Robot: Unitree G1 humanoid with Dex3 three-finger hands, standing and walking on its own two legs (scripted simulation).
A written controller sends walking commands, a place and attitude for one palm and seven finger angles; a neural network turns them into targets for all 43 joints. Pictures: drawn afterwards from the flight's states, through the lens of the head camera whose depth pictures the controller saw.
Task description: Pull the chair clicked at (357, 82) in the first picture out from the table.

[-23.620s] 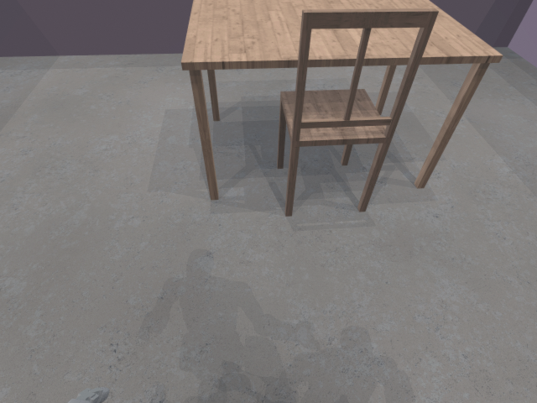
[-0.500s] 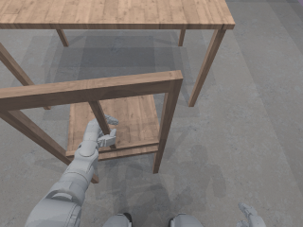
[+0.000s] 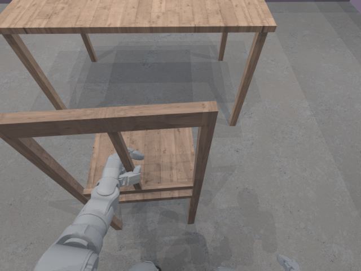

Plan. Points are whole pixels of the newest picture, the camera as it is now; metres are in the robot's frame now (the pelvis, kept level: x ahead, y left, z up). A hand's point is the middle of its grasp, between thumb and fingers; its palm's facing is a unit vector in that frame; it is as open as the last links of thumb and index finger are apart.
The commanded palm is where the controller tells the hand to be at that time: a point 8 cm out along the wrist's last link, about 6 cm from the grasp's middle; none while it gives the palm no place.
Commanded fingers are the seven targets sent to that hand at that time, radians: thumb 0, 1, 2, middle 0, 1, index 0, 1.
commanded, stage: stop walking, hand still on the chair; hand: left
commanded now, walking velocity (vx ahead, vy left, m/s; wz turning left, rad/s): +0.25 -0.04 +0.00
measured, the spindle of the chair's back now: (128, 164) +0.37 +0.15 -0.05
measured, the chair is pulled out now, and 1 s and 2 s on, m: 0.52 0.59 0.59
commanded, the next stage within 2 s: open the thumb and straighten the fingers in 1.00 s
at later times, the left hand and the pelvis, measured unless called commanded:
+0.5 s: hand (134, 204) +0.27 +0.12 -0.06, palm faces -0.04 -0.98 -0.19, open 5.4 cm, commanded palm +0.25 +0.18 -0.04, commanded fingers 0.00 0.90 0.90 -0.50 -1.45 -0.50 -1.45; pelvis +0.01 +0.00 +0.01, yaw -1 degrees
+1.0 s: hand (134, 203) +0.27 +0.12 -0.06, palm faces -0.04 -0.98 -0.18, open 5.4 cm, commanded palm +0.25 +0.18 -0.04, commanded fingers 0.00 0.90 0.90 -0.50 -1.45 -0.50 -1.45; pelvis +0.02 +0.00 +0.01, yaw -1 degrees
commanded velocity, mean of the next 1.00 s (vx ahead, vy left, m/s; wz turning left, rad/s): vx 0.03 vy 0.02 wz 0.00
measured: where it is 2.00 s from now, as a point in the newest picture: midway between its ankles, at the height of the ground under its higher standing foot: outside the picture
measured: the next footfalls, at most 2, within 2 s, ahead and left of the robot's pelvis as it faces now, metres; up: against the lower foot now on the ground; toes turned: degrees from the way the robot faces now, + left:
none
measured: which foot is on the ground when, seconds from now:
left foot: down 0.00-1.00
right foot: down 0.00-1.00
